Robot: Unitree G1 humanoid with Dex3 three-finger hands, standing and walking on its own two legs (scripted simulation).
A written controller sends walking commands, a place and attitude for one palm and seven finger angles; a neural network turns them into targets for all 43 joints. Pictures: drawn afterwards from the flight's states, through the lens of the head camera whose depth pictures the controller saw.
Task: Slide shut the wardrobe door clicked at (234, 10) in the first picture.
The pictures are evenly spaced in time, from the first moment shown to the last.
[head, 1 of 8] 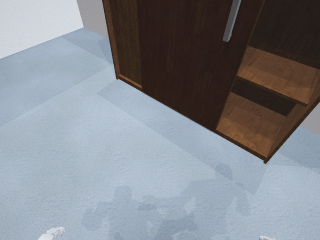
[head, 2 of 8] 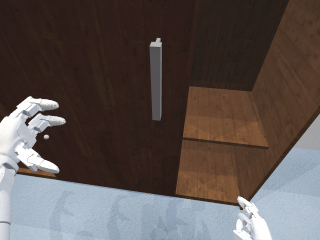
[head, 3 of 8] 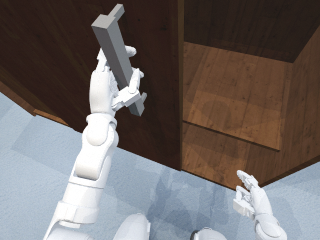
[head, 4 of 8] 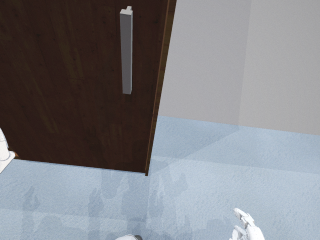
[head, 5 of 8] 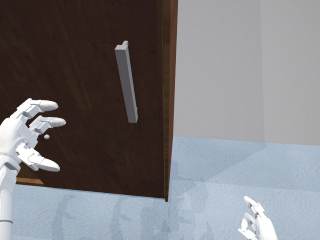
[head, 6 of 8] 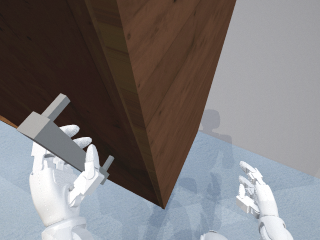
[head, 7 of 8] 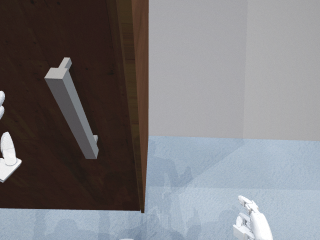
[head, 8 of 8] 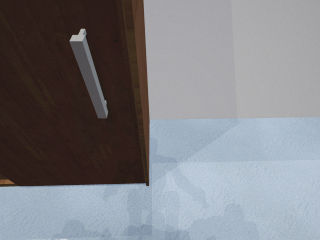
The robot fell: no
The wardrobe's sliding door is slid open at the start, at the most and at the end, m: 0.41 0.41 0.00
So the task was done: yes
